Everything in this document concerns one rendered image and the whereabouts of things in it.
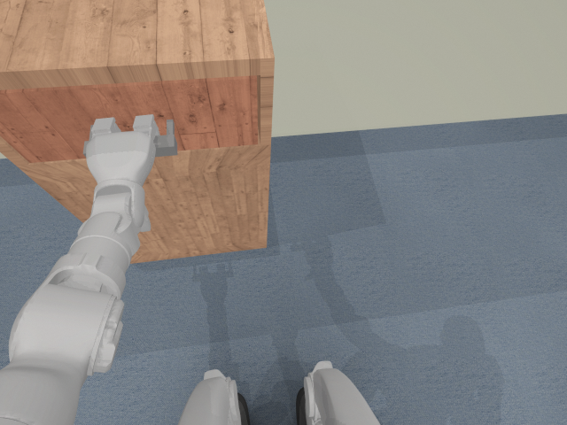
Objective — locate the left robot upper arm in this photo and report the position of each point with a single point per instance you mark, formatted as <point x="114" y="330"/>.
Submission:
<point x="67" y="335"/>

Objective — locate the drawer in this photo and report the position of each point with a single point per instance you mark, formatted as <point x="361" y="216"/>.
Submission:
<point x="51" y="124"/>

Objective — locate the robot thigh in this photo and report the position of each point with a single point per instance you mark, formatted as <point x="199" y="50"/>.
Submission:
<point x="331" y="396"/>
<point x="214" y="401"/>

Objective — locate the left robot thigh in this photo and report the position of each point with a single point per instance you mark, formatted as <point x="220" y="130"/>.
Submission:
<point x="214" y="401"/>

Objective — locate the right robot thigh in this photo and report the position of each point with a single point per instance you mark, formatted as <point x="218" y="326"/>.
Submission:
<point x="331" y="396"/>

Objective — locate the handle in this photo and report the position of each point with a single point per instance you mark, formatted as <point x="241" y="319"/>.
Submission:
<point x="166" y="145"/>

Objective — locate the cabinet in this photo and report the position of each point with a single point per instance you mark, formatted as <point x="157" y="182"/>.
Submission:
<point x="200" y="202"/>

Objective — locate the left robot forearm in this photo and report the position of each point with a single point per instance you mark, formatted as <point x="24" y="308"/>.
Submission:
<point x="101" y="253"/>

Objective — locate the left robot hand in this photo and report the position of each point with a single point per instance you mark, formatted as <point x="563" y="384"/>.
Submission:
<point x="112" y="154"/>

